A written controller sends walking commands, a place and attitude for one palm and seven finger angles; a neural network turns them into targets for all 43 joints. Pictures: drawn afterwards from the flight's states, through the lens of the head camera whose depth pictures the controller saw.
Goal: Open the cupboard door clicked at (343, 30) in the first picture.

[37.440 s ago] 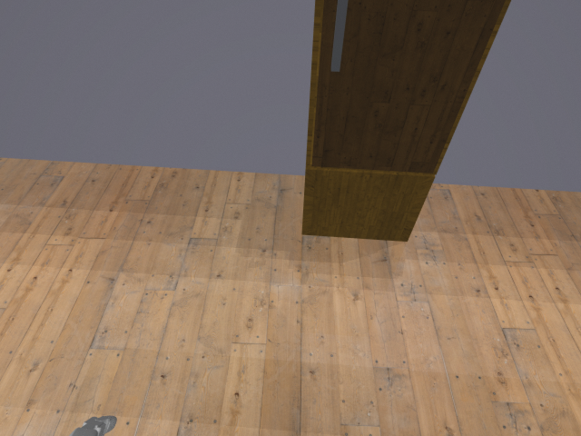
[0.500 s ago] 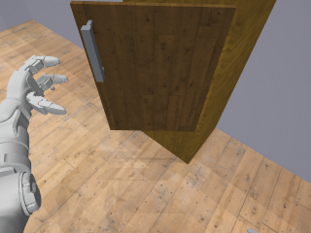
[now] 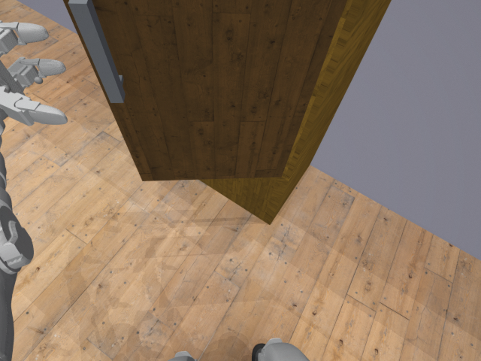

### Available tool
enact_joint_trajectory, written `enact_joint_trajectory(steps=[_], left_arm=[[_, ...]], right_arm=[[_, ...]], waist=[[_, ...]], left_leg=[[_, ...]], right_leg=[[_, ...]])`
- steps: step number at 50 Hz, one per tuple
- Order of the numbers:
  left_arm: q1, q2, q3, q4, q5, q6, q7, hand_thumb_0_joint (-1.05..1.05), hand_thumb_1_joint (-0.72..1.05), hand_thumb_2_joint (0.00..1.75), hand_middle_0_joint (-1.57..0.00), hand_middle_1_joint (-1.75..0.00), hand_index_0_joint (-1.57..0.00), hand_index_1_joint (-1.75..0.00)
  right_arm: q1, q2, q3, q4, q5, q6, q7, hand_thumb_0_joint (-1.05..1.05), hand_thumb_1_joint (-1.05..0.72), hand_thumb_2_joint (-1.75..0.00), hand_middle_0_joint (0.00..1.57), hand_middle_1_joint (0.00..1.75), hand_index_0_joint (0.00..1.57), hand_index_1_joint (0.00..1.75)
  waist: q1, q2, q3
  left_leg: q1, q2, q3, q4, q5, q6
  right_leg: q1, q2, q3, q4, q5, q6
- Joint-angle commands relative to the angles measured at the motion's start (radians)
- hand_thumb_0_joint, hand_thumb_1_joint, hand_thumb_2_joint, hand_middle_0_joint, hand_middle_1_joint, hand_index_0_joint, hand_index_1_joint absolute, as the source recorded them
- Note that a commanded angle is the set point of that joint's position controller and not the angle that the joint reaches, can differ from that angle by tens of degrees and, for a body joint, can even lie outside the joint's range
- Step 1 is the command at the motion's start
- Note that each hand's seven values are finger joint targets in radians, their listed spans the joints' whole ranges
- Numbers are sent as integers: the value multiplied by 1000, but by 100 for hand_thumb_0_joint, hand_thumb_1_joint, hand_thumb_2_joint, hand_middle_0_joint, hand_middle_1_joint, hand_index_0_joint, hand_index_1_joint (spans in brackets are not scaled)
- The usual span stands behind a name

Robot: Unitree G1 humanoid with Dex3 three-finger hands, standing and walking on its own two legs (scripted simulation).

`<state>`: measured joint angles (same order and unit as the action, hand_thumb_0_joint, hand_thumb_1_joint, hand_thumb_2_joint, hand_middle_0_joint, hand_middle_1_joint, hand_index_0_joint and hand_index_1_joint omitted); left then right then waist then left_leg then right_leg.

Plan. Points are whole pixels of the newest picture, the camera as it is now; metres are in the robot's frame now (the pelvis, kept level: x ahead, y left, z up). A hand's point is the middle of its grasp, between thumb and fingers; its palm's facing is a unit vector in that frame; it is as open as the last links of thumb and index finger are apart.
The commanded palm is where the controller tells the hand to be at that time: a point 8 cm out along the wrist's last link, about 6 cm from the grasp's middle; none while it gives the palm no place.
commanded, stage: move the hooked fingers beside the handle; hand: left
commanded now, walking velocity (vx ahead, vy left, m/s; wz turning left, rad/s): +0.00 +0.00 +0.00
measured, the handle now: (103, 48) +0.59 +0.18 +0.14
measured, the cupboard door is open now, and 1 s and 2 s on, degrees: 38 38 38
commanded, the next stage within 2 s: slide the fingers in behind the handle in 1.78 s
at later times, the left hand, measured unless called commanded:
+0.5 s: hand (42, 67) +0.55 +0.26 +0.14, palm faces -0.02 -1.00 +0.01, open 14.0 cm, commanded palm +0.53 +0.31 +0.14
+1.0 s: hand (44, 69) +0.54 +0.26 +0.15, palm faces -0.01 -1.00 +0.00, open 14.0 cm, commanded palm +0.53 +0.30 +0.14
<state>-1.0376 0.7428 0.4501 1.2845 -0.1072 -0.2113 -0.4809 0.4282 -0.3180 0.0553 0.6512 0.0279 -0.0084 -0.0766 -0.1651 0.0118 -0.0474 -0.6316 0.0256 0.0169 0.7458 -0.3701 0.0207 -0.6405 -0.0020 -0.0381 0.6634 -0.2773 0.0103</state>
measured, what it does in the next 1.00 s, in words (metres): stands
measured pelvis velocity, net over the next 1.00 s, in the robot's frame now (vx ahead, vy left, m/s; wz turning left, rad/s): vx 0.01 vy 0.00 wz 0.00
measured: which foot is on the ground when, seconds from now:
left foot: down 0.00-1.00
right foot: down 0.00-1.00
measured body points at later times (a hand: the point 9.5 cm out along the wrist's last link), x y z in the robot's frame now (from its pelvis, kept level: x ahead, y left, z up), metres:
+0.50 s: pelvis +0.02 +0.01 +0.00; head +0.15 +0.03 +0.43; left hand +0.54 +0.32 +0.14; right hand -0.04 -0.26 -0.10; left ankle -0.01 +0.10 -0.71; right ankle +0.02 -0.13 -0.71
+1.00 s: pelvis +0.01 +0.00 -0.01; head +0.13 +0.03 +0.43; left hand +0.53 +0.31 +0.15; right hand +0.01 -0.27 -0.11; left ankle -0.01 +0.10 -0.71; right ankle +0.02 -0.13 -0.71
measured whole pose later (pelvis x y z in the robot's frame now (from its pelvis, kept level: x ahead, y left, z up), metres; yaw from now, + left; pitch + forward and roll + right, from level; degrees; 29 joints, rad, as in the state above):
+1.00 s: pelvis +0.01 +0.00 -0.01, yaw +0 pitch +18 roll -3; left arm -1.13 0.79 0.45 1.33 -0.07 -0.20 -0.45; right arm 0.41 -0.30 0.07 0.60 0.01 0.06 -0.05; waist -0.20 0.02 -0.07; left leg -0.72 0.04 0.00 0.82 -0.41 0.02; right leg -0.71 0.01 -0.05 0.70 -0.30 0.01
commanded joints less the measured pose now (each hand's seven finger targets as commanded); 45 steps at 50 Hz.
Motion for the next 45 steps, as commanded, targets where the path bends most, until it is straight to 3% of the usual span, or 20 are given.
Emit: enact_joint_trajectory(steps=[1, 2, 4, 7, 10, 15, 18, 20, 23, 24, 29, 30, 32, 34, 37, 39, 40, 42, 44, 45], left_arm=[[-521, 344, 43, -140, -3, -48, 5, 0, -50, 30, -30, -120, -30, -120], [-537, 349, 39, -136, 3, -44, 8, 0, -50, 30, -30, -120, -30, -120], [-564, 375, 53, -178, 15, -58, 10, 0, -50, 30, -30, -120, -30, -120], [-556, 410, 72, -132, 30, -52, 13, 0, -50, 30, -30, -120, -30, -120], [-574, 422, 71, -105, 36, -40, 8, 0, -50, 30, -30, -120, -30, -120], [-478, 411, 96, -188, 27, -44, -8, 0, -50, 30, -30, -120, -30, -120], [-437, 383, 95, -184, 7, -37, -15, 0, -50, 30, -30, -120, -30, -120], [-455, 414, 108, -176, 13, -27, -10, 0, -50, 30, -30, -120, -30, -120], [-452, 420, 125, -296, 12, -54, -1, 0, -50, 30, -30, -120, -30, -120], [-471, 429, 134, -311, 8, -62, 1, 0, -50, 30, -30, -120, -30, -120], [-423, 276, 54, -334, -22, -49, -7, 0, -50, 30, -30, -120, -30, -120], [-407, 238, 30, -288, -27, -31, -5, 0, -50, 30, -30, -120, -30, -120], [-410, 249, 33, -249, -23, -12, 6, 0, -50, 30, -30, -120, -30, -120], [-445, 277, 47, -279, -11, -19, 22, 0, -50, 30, -30, -120, -30, -120], [-465, 290, 44, -237, 1, -32, 44, 0, -50, 30, -30, -120, -30, -120], [-501, 331, 60, -250, 8, -55, 48, 0, -50, 30, -30, -120, -30, -120], [-526, 300, 34, -250, 10, -62, 46, 0, -50, 30, -30, -120, -30, -120], [-507, 334, 56, -219, 9, -69, 39, 0, -50, 30, -30, -120, -30, -120], [-549, 302, 24, -206, 8, -69, 30, 0, -50, 30, -30, -120, -30, -120], [-542, 305, 23, -178, 10, -62, 29, 0, -50, 30, -30, -120, -30, -120]], right_arm=[[169, -184, -61, -51, -5, -7, -13, 0, -90, -90, 20, 30, 20, 30], [176, -187, -61, -52, -7, -5, -13, 0, -90, -90, 20, 30, 20, 30], [193, -185, -62, -54, -13, 0, -10, 0, -90, -90, 20, 30, 20, 30], [216, -188, -63, -52, -17, 17, -5, 0, -90, -90, 20, 30, 20, 30], [232, -192, -59, -49, -22, 30, -5, 0, -90, -90, 20, 30, 20, 30], [253, -187, -73, -71, -29, 54, 11, 0, -90, -90, 20, 30, 20, 30], [248, -185, -75, -83, -26, 69, 19, 0, -90, -90, 20, 30, 20, 30], [245, -187, -74, -79, -25, 79, 20, 0, -90, -90, 20, 30, 20, 30], [243, -183, -81, -94, -26, 82, 27, 0, -90, -90, 20, 30, 20, 30], [243, -179, -83, -87, -27, 85, 30, 0, -90, -90, 20, 30, 20, 30], [221, -164, -90, -77, -23, 83, 40, 0, -90, -90, 20, 30, 20, 30], [218, -163, -87, -72, -22, 83, 41, 0, -90, -90, 20, 30, 20, 30], [213, -167, -85, -74, -20, 82, 38, 0, -90, -90, 20, 30, 20, 30], [205, -165, -81, -78, -23, 79, 34, 0, -90, -90, 20, 30, 20, 30], [194, -165, -75, -82, -21, 76, 31, 0, -90, -90, 20, 30, 20, 30], [187, -168, -70, -86, -20, 74, 24, 0, -90, -90, 20, 30, 20, 30], [182, -164, -69, -86, -19, 70, 25, 0, -90, -90, 20, 30, 20, 30], [184, -170, -67, -85, -17, 65, 21, 0, -90, -90, 20, 30, 20, 30], [178, -167, -64, -81, -16, 61, 16, 0, -90, -90, 20, 30, 20, 30], [182, -169, -61, -77, -16, 59, 15, 0, -90, -90, 20, 30, 20, 30]], waist=[[-26, 102, -389], [-37, 96, -392], [-25, 183, -479], [-34, 140, -463], [-47, 157, -457], [-9, 199, -558], [-8, 168, -500], [-16, 141, -454], [4, 252, -556], [0, 242, -568], [-1, 275, -536], [-11, 238, -485], [-17, 164, -435], [-10, 220, -469], [-28, 134, -422], [-24, 169, -457], [-37, 186, -460], [-29, 149, -466], [-45, 191, -463], [-50, 161, -445]], left_leg=[[195, -4, -58, -67, 310, 8], [188, -3, -56, -65, 303, 11], [247, -3, -60, -50, 383, 1], [220, 2, -61, -35, 400, 3], [217, 7, -60, -27, 420, 3], [308, 18, -65, -8, 593, -15], [271, 16, -56, -10, 574, -6], [230, 14, -55, -13, 518, 0], [337, 18, -58, 4, 639, -12], [358, 24, -71, 8, 676, -23], [440, 35, -85, 18, 786, -38], [410, 35, -81, 13, 742, -32], [323, 26, -71, -1, 631, -13], [337, 22, -69, 0, 653, -19], [252, 13, -57, -5, 523, -3], [261, 9, -61, -4, 517, -6], [276, 10, -61, -1, 507, -7], [250, 8, -61, 2, 478, -2], [268, 8, -63, 3, 467, -4], [245, 9, -64, 1, 440, -1]], right_leg=[[145, 32, 16, -44, 242, -23], [144, 31, 18, -46, 243, -21], [144, 34, 17, -29, 283, -27], [139, 39, 12, -27, 296, -24], [119, 43, 9, -24, 311, -24], [132, 53, -4, -4, 388, -29], [131, 59, -8, -7, 391, -31], [128, 57, -6, -11, 375, -26], [125, 60, -5, 3, 407, -35], [122, 62, -10, 5, 411, -31], [62, 67, -22, -4, 398, -31], [46, 67, -24, -12, 377, -29], [82, 61, -20, -15, 375, -25], [95, 55, -15, -6, 394, -29], [125, 52, -6, -7, 382, -25], [133, 48, -1, 1, 379, -28], [114, 49, -2, 1, 366, -27], [134, 48, 3, 2, 361, -27], [101, 47, 3, -1, 340, -25], [98, 47, 1, -4, 326, -25]])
